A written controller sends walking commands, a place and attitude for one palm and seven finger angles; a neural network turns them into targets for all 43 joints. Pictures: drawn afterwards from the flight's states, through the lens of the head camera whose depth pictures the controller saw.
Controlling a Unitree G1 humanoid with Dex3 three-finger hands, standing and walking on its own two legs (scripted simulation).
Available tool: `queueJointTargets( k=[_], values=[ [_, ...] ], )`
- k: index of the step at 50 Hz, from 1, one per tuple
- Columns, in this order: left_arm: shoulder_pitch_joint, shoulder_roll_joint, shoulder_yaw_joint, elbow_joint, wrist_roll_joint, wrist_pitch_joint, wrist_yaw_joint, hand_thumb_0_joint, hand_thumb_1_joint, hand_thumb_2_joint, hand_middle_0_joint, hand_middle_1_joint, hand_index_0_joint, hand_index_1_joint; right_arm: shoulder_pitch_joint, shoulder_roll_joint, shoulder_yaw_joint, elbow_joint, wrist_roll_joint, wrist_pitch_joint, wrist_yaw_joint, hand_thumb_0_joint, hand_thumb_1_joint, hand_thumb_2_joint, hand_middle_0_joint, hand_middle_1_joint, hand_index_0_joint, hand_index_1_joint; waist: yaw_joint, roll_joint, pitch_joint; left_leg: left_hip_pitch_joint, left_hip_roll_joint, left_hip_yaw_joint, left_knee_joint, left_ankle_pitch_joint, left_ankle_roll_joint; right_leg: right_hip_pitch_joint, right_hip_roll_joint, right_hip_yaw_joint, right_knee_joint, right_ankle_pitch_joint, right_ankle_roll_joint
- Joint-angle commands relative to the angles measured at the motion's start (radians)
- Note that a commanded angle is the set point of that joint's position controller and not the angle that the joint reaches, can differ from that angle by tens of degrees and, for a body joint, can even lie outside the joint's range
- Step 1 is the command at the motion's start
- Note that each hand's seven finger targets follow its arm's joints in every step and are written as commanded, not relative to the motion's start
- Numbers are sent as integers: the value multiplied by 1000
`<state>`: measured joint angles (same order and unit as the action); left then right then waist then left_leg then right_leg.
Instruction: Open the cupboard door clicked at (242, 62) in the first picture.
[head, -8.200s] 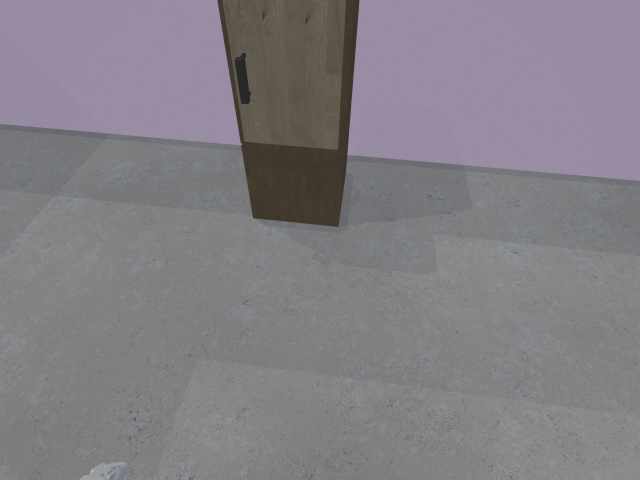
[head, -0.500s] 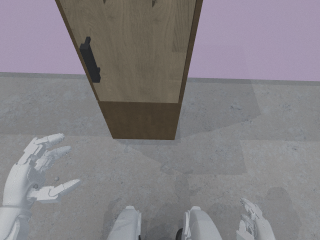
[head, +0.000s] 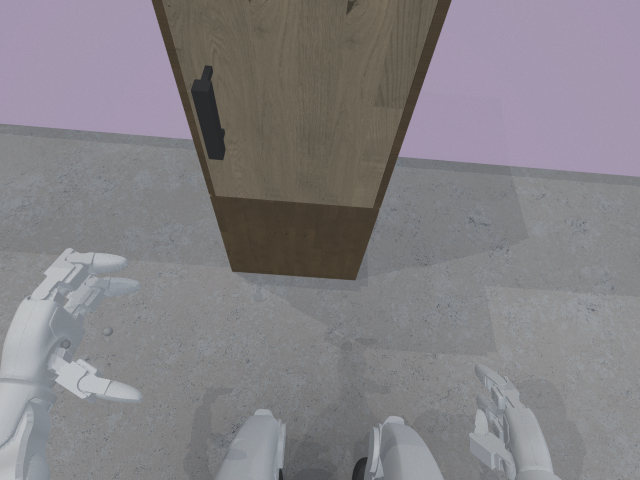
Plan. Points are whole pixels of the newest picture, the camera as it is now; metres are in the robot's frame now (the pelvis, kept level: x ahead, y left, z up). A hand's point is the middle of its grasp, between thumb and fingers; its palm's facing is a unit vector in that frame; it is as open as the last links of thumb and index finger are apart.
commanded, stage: raise the hand with hooked fingers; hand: left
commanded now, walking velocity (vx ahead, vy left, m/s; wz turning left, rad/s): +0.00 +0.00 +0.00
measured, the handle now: (212, 114) +0.62 +0.22 +0.02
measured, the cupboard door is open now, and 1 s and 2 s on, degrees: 0 0 0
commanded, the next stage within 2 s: move the hooked fingers beside the handle in 0.74 s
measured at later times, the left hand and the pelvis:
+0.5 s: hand (110, 302) +0.29 +0.26 +0.03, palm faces +0.00 -1.00 -0.05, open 14.0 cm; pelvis +0.00 -0.01 +0.00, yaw -1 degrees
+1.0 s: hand (118, 292) +0.31 +0.26 +0.03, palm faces +0.02 -1.00 -0.05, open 14.0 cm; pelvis +0.00 -0.01 -0.01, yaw +0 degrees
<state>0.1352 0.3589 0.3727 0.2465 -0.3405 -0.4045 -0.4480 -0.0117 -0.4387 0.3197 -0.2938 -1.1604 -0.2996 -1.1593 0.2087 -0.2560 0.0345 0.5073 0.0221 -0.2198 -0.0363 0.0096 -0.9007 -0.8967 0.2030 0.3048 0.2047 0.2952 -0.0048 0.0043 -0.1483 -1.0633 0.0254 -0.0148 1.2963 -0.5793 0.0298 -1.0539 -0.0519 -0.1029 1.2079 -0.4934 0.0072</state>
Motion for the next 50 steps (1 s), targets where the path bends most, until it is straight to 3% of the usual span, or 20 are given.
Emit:
queueJointTargets(
  k=[1, 12, 15, 17, 20, 23, 26, 32, 33, 36, 39, 42, 45, 48, 50],
  values=[
    [-138, 214, 114, -174, -31, -57, -23, 0, -500, 300, -300, -1200, -300, -1200, 35, -180, -89, -109, 6, -37, -18, 0, -900, -900, 200, 300, 200, 300, -2, 115, -322, 258, -19, -66, -234, 353, -39, 157, 76, 13, -109, 149, -40],
    [-224, 281, 176, -62, -56, -42, -81, 0, -500, 300, -300, -1200, -300, -1200, 45, -188, -89, -94, 10, -23, -21, 0, -900, -900, 200, 300, 200, 300, -3, 90, -353, 224, -18, -46, -203, 378, -26, 191, 74, 31, -113, 186, -37],
    [-201, 263, 156, -85, -66, -43, -92, 0, -500, 300, -300, -1200, -300, -1200, 44, -186, -90, -104, 11, -27, -16, 0, -900, -900, 200, 300, 200, 300, 5, 133, -366, 241, -19, -44, -206, 411, -27, 199, 72, 33, -112, 202, -41],
    [-171, 277, 174, -87, -66, -44, -86, 0, -500, 300, -300, -1200, -300, -1200, 52, -188, -93, -103, 11, -24, -12, 0, -900, -900, 200, 300, 200, 300, 11, 105, -384, 247, -17, -43, -209, 432, -26, 219, 71, 33, -115, 221, -37],
    [-171, 271, 180, -51, -71, -41, -77, 0, -500, 300, -300, -1200, -300, -1200, 53, -186, -93, -104, 12, -16, -11, 0, -900, -900, 200, 300, 200, 300, -3, 68, -335, 186, -21, -34, -199, 372, -18, 212, 75, 37, -121, 194, -35],
    [-201, 273, 180, -47, -66, -50, -68, 0, -500, 300, -300, -1200, -300, -1200, 45, -186, -91, -107, 13, -10, -13, 0, -900, -900, 200, 300, 200, 300, -7, 67, -318, 158, -23, -28, -203, 301, -14, 213, 70, 52, -135, 137, -32],
    [-217, 299, 187, -102, -57, -74, -60, 0, -500, 300, -300, -1200, -300, -1200, 47, -183, -91, -109, 12, -11, -15, 0, -900, -900, 200, 300, 200, 300, 4, 130, -362, 204, -21, -28, -211, 332, -16, 223, 69, 55, -129, 158, -38],
    [-201, 279, 178, -57, -61, -69, -62, 0, -500, 300, -300, -1200, -300, -1200, 42, -181, -88, -106, 14, -3, -18, 0, -900, -900, 200, 300, 200, 300, -9, 84, -312, 168, -22, -28, -210, 279, -13, 212, 70, 56, -141, 122, -31],
    [-205, 279, 174, -63, -58, -70, -63, 0, -500, 300, -300, -1200, -300, -1200, 40, -182, -87, -107, 16, -3, -19, 0, -900, -900, 200, 300, 200, 300, -6, 110, -322, 175, -23, -28, -213, 278, -13, 209, 69, 56, -139, 121, -33],
    [-209, 280, 175, -69, -59, -70, -64, 0, -500, 300, -300, -1200, -300, -1200, 41, -181, -87, -109, 14, -3, -22, 0, -900, -900, 200, 300, 200, 300, -4, 102, -341, 191, -22, -29, -209, 294, -13, 212, 70, 57, -135, 136, -32],
    [-210, 263, 160, -46, -61, -62, -69, 0, -500, 300, -300, -1200, -300, -1200, 40, -181, -85, -110, 16, -2, -24, 0, -900, -900, 200, 300, 200, 300, -13, 72, -315, 164, -23, -27, -206, 261, -10, 209, 70, 60, -145, 111, -30],
    [-225, 279, 169, -56, -60, -63, -75, 0, -500, 300, -300, -1200, -300, -1200, 38, -180, -83, -112, 14, -1, -25, 0, -900, -900, 200, 300, 200, 300, -9, 85, -334, 166, -25, -25, -200, 276, -10, 222, 69, 65, -139, 128, -31],
    [-380, 292, 161, -26, -51, -70, -70, 0, -500, 300, -300, -1200, -300, -1200, 45, -184, -79, -88, 13, -3, -36, 0, -900, -900, 200, 300, 200, 300, -38, 82, -311, 144, -21, -30, -175, 261, -7, 175, 72, 66, -124, 118, -32],
    [-440, 292, 147, 23, -36, -67, -76, 0, -500, 300, -300, -1200, -300, -1200, 47, -187, -78, -75, 13, -4, -41, 0, -900, -900, 200, 300, 200, 300, -35, 103, -333, 161, -20, -29, -177, 257, -9, 164, 68, 66, -122, 117, -32],
    [-485, 325, 158, 54, -25, -59, -79, 0, -500, 300, -300, -1200, -300, -1200, 56, -193, -78, -67, 13, -1, -45, 0, -900, -900, 200, 300, 200, 300, -37, 89, -354, 161, -17, -30, -169, 273, -6, 171, 69, 68, -117, 130, -35]
  ],
)
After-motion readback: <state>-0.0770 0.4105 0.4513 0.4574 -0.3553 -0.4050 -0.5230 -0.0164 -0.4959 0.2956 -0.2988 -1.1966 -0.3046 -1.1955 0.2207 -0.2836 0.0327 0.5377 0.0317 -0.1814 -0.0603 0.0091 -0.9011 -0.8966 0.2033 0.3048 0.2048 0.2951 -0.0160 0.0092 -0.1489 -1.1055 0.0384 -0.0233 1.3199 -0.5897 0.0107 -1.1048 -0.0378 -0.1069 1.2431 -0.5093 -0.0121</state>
